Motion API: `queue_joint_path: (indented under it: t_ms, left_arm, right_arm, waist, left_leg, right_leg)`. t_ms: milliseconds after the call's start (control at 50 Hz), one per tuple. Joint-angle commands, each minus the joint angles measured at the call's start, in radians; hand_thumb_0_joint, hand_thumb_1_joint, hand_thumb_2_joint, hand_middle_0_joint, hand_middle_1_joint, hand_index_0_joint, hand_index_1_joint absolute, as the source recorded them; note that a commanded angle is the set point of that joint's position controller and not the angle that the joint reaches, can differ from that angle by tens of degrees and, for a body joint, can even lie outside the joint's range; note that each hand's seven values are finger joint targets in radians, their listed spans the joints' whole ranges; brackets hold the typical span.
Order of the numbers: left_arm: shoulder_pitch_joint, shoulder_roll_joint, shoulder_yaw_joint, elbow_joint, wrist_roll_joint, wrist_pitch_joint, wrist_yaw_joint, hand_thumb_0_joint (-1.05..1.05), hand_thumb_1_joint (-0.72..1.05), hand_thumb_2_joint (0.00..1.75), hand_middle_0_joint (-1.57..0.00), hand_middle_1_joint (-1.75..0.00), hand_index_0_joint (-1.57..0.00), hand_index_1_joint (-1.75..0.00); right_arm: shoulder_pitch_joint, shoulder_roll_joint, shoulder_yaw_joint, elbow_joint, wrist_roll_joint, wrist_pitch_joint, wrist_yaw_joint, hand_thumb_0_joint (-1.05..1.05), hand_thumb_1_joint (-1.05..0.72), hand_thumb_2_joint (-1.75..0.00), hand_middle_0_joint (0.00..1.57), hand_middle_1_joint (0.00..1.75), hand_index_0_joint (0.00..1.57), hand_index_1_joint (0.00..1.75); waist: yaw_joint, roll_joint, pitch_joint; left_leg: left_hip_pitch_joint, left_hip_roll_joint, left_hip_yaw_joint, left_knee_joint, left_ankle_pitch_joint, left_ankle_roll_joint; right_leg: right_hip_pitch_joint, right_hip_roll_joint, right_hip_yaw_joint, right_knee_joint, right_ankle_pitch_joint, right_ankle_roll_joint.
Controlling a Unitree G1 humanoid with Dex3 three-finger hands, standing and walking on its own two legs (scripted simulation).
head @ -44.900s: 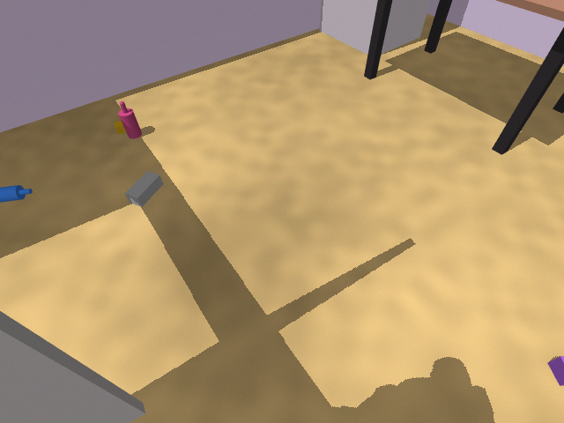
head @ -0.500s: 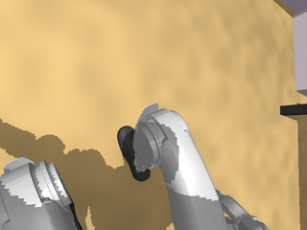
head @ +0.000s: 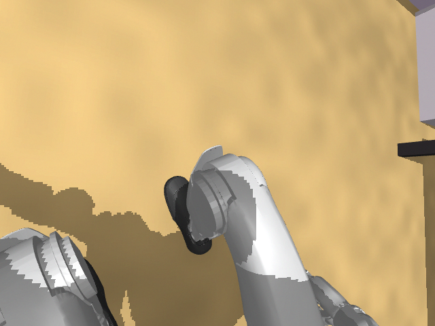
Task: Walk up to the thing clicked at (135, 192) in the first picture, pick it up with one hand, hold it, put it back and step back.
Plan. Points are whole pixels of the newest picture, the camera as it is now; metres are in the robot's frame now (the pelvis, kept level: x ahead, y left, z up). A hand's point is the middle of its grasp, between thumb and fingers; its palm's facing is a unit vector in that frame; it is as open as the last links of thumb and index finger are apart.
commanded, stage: rest palm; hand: left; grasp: from above
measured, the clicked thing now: out of the picture +0.52 +0.37 -0.29
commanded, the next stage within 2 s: none
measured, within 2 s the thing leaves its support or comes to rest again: neither
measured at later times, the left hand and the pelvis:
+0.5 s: hand out of the picture +0.50 +0.35 -0.23, palm faces -0.45 -0.15 -0.88, open 13.5 cm; pelvis +0.00 +0.00 +0.00, yaw +0 degrees
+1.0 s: hand out of the picture +0.51 +0.35 -0.23, palm faces -0.45 -0.15 -0.88, open 13.3 cm; pelvis +0.00 +0.00 +0.00, yaw +0 degrees
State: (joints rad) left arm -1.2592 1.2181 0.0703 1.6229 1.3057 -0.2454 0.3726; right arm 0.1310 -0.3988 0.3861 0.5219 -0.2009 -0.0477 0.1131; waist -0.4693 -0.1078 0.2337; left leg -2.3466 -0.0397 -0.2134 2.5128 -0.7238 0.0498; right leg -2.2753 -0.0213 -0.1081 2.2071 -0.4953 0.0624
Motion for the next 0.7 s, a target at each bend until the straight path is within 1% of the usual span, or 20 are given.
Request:
queue_joint_path:
  t_ms: [0,20,40,80,100,140,200,240,280,340,360,400,460,480,500,520,560,600,640,680]
  left_arm:
    - [-0.232,0.244,0.01,-0.131,-0.027,-0.013,0.02,0.0,-0.48,0.94,-0.09,-1.01,-0.1,-1.01]
    - [-0.277,0.285,0.034,-0.216,-0.02,-0.022,0.02,0.0,-0.47,0.94,-0.1,-1.01,-0.1,-1.0]
    - [-0.258,0.295,0.04,-0.174,-0.016,-0.023,0.023,0.0,-0.47,0.93,-0.09,-1.01,-0.1,-1.01]
    - [-0.261,0.278,0.032,-0.212,-0.01,-0.03,0.02,0.0,-0.49,0.94,-0.09,-1.0,-0.09,-1.0]
    - [-0.247,0.274,0.043,-0.191,-0.007,-0.028,0.023,0.0,-0.48,0.94,-0.09,-1.01,-0.09,-1.01]
    - [-0.219,0.238,0.02,-0.137,-0.015,-0.03,0.024,0.0,-0.47,0.94,-0.1,-1.01,-0.1,-1.0]
    - [-0.277,0.266,0.029,-0.201,-0.008,-0.035,0.024,0.0,-0.46,0.93,-0.11,-0.99,-0.11,-0.99]
    - [-0.22,0.235,0.011,-0.13,-0.007,-0.028,0.019,0.0,-0.46,0.93,-0.11,-0.99,-0.11,-0.99]
    - [-0.223,0.219,0.003,-0.133,-0.009,-0.032,0.021,0.0,-0.43,0.92,-0.12,-1.0,-0.13,-0.99]
    - [-0.213,0.221,-0.002,-0.107,-0.018,-0.031,0.017,0.0,-0.4,0.91,-0.15,-0.98,-0.16,-0.98]
    - [-0.233,0.226,-0.005,-0.15,-0.016,-0.034,0.014,0.0,-0.39,0.9,-0.15,-0.98,-0.16,-0.97]
    - [-0.227,0.241,0.01,-0.146,-0.016,-0.038,0.017,0.0,-0.4,0.89,-0.15,-0.97,-0.15,-0.96]
    - [-0.277,0.289,0.043,-0.233,-0.011,-0.052,0.027,0.0,-0.39,0.87,-0.15,-0.96,-0.16,-0.95]
    - [-0.26,0.288,0.048,-0.214,-0.005,-0.051,0.028,0.0,-0.4,0.88,-0.15,-0.95,-0.16,-0.95]
    - [-0.247,0.284,0.041,-0.192,-0.008,-0.052,0.034,0.0,-0.39,0.87,-0.15,-0.96,-0.16,-0.95]
    - [-0.241,0.263,0.034,-0.177,-0.005,-0.051,0.038,0.0,-0.4,0.89,-0.14,-0.96,-0.15,-0.95]
    - [-0.225,0.233,0.021,-0.142,-0.002,-0.045,0.04,0.0,-0.4,0.89,-0.14,-0.97,-0.15,-0.96]
    - [-0.238,0.23,0.015,-0.152,0.002,-0.036,0.037,0.0,-0.39,0.88,-0.15,-0.96,-0.16,-0.95]
    - [-0.257,0.256,0.027,-0.18,0.004,-0.029,0.036,0.0,-0.38,0.87,-0.15,-0.97,-0.16,-0.96]
    - [-0.218,0.221,0.011,-0.13,-0.005,-0.02,0.031,0.0,-0.38,0.87,-0.15,-0.97,-0.16,-0.96]
  right_arm:
    - [0.199,-0.354,-0.115,0.02,0.007,0.015,-0.027,0.0,-0.9,-0.9,0.2,0.3,0.2,0.3]
    - [0.212,-0.361,-0.115,0.018,0.005,0.016,-0.027,0.0,-0.9,-0.9,0.2,0.3,0.2,0.3]
    - [0.209,-0.362,-0.118,0.019,0.005,0.018,-0.03,0.0,-0.9,-0.9,0.2,0.3,0.2,0.3]
    - [0.21,-0.361,-0.118,0.0,0.004,0.017,-0.029,0.0,-0.9,-0.9,0.2,0.3,0.2,0.3]
    - [0.228,-0.36,-0.117,0.028,0.001,0.023,-0.028,0.0,-0.9,-0.9,0.2,0.3,0.2,0.3]
    - [0.21,-0.346,-0.108,0.025,-0.001,0.027,-0.025,0.0,-0.9,-0.9,0.2,0.3,0.2,0.3]
    - [0.212,-0.361,-0.122,0.013,0.001,0.028,-0.025,0.0,-0.9,-0.9,0.2,0.3,0.2,0.3]
    - [0.214,-0.347,-0.113,0.03,-0.001,0.031,-0.022,0.0,-0.9,-0.9,0.2,0.3,0.2,0.3]
    - [0.21,-0.351,-0.111,0.023,-0.002,0.033,-0.022,0.0,-0.9,-0.9,0.2,0.3,0.2,0.3]
    - [0.205,-0.348,-0.11,0.031,-0.002,0.034,-0.021,0.0,-0.9,-0.9,0.2,0.3,0.2,0.3]
    - [0.204,-0.36,-0.115,0.019,-0.002,0.03,-0.023,0.0,-0.9,-0.9,0.2,0.3,0.2,0.3]
    - [0.21,-0.36,-0.109,0.027,-0.004,0.03,-0.024,0.0,-0.9,-0.9,0.2,0.3,0.2,0.3]
    - [0.213,-0.362,-0.121,0.016,-0.006,0.032,-0.024,0.0,-0.9,-0.9,0.2,0.3,0.2,0.3]
    - [0.216,-0.364,-0.119,0.02,-0.007,0.032,-0.026,0.0,-0.9,-0.9,0.2,0.3,0.2,0.3]
    - [0.209,-0.351,-0.116,0.017,-0.007,0.035,-0.023,0.0,-0.9,-0.9,0.2,0.3,0.2,0.3]
    - [0.203,-0.364,-0.123,0.005,-0.006,0.033,-0.024,0.0,-0.9,-0.9,0.2,0.3,0.2,0.3]
    - [0.213,-0.346,-0.113,0.032,-0.009,0.031,-0.021,0.0,-0.9,-0.9,0.2,0.3,0.2,0.3]
    - [0.216,-0.346,-0.118,0.028,-0.007,0.024,-0.02,0.0,-0.9,-0.9,0.2,0.3,0.2,0.3]
    - [0.207,-0.353,-0.121,0.021,-0.003,0.024,-0.019,0.0,-0.9,-0.9,0.2,0.3,0.2,0.3]
    - [0.211,-0.342,-0.111,0.033,-0.003,0.027,-0.015,0.0,-0.9,-0.9,0.2,0.3,0.2,0.3]
  waist:
    - [-0.076,0.514,-0.643]
    - [-0.067,0.565,-0.689]
    - [-0.056,0.575,-0.69]
    - [-0.061,0.607,-0.7]
    - [-0.07,0.615,-0.684]
    - [-0.081,0.581,-0.648]
    - [-0.072,0.619,-0.671]
    - [-0.076,0.59,-0.634]
    - [-0.084,0.56,-0.63]
    - [-0.083,0.536,-0.615]
    - [-0.086,0.537,-0.617]
    - [-0.08,0.551,-0.627]
    - [-0.069,0.613,-0.707]
    - [-0.067,0.623,-0.695]
    - [-0.067,0.614,-0.706]
    - [-0.078,0.598,-0.687]
    - [-0.084,0.592,-0.632]
    - [-0.078,0.587,-0.637]
    - [-0.07,0.621,-0.652]
    - [-0.08,0.58,-0.621]
  left_leg:
    - [0.435,0.05,0.032,-0.303,0.259,-0.05]
    - [0.496,0.053,0.019,-0.304,0.307,-0.06]
    - [0.508,0.053,0.006,-0.307,0.313,-0.066]
    - [0.561,0.057,0.008,-0.31,0.347,-0.07]
    - [0.577,0.062,-0.009,-0.309,0.38,-0.08]
    - [0.522,0.061,0.001,-0.304,0.337,-0.072]
    - [0.557,0.062,-0.007,-0.313,0.358,-0.076]
    - [0.533,0.064,-0.003,-0.314,0.345,-0.074]
    - [0.518,0.062,-0.002,-0.308,0.331,-0.069]
    - [0.477,0.06,0.012,-0.313,0.292,-0.059]
    - [0.474,0.056,0.018,-0.304,0.287,-0.055]
    - [0.495,0.057,0.005,-0.304,0.31,-0.065]
    - [0.579,0.065,-0.007,-0.314,0.365,-0.077]
    - [0.59,0.063,-0.017,-0.313,0.38,-0.083]
    - [0.575,0.067,-0.001,-0.31,0.367,-0.075]
    - [0.566,0.063,-0.008,-0.305,0.369,-0.077]
    - [0.538,0.065,-0.006,-0.311,0.345,-0.076]
    - [0.553,0.064,-0.005,-0.319,0.335,-0.072]
    - [0.572,0.067,-0.01,-0.32,0.355,-0.076]
    - [0.531,0.065,-0.005,-0.314,0.335,-0.071]
  right_leg:
    - [0.422,0.02,-0.117,-0.128,0.103,-0.084]
    - [0.415,0.013,-0.117,-0.12,0.13,-0.086]
    - [0.392,0.011,-0.121,-0.114,0.126,-0.091]
    - [0.385,0.01,-0.118,-0.105,0.136,-0.09]
    - [0.36,0.004,-0.122,-0.1,0.147,-0.09]
    - [0.367,0.012,-0.126,-0.111,0.125,-0.088]
    - [0.354,0.008,-0.125,-0.109,0.133,-0.089]
    - [0.349,0.009,-0.124,-0.11,0.121,-0.086]
    - [0.362,0.011,-0.124,-0.117,0.122,-0.084]
    - [0.386,0.014,-0.122,-0.127,0.11,-0.079]
    - [0.385,0.013,-0.118,-0.129,0.113,-0.08]
    - [0.371,0.007,-0.122,-0.124,0.118,-0.086]
    - [0.381,0.006,-0.124,-0.114,0.143,-0.087]
    - [0.351,0.0,-0.122,-0.107,0.143,-0.09]
    - [0.389,0.009,-0.124,-0.109,0.146,-0.087]
    - [0.361,0.008,-0.127,-0.109,0.148,-0.088]
    - [0.339,0.01,-0.129,-0.112,0.122,-0.084]
    - [0.33,0.01,-0.124,-0.113,0.112,-0.083]
    - [0.313,0.006,-0.12,-0.113,0.118,-0.083]
    - [0.33,0.006,-0.123,-0.119,0.116,-0.081]
